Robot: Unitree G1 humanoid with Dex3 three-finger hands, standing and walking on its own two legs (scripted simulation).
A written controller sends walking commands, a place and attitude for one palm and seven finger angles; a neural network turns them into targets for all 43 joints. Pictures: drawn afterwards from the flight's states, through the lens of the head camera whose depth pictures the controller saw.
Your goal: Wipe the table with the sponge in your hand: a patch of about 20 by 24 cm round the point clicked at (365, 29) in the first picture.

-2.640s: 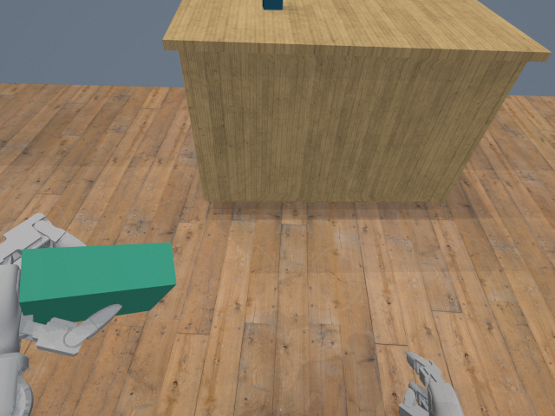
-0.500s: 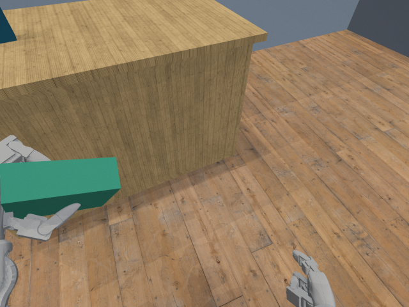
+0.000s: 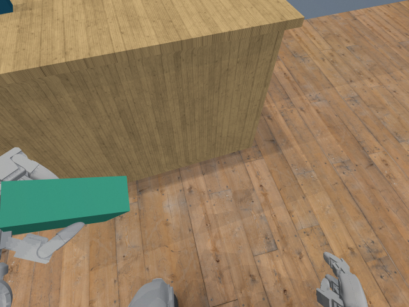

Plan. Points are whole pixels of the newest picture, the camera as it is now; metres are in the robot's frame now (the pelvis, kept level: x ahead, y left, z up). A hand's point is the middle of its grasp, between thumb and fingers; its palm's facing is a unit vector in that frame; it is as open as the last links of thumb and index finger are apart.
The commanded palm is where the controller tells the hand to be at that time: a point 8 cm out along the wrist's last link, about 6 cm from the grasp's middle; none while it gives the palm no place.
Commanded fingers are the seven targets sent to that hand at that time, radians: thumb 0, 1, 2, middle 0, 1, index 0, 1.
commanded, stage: take the last steps up to it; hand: left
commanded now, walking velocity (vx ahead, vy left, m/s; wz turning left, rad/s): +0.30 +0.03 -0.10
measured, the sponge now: (83, 204) +0.24 +0.18 +0.14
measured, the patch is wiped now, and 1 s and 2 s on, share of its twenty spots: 0.00 0.00 0.00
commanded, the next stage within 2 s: none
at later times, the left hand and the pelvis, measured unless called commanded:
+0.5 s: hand (79, 170) +0.28 +0.19 +0.17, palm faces +0.44 -0.79 -0.42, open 9.3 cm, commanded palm +0.22 +0.24 +0.18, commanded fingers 0.00 0.10 1.30 -1.20 -1.60 -1.20 -1.60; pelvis +0.07 -0.05 -0.01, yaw +1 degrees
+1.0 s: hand (83, 109) +0.38 +0.21 +0.18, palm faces +0.39 -0.83 -0.40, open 9.3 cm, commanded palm +0.32 +0.25 +0.18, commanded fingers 0.00 0.10 1.30 -1.20 -1.60 -1.20 -1.60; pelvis +0.15 -0.02 +0.00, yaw -2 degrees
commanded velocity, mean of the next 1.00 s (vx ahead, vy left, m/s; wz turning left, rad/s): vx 0.30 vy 0.06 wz -0.07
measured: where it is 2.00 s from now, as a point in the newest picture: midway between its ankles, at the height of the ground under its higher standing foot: (213, 262)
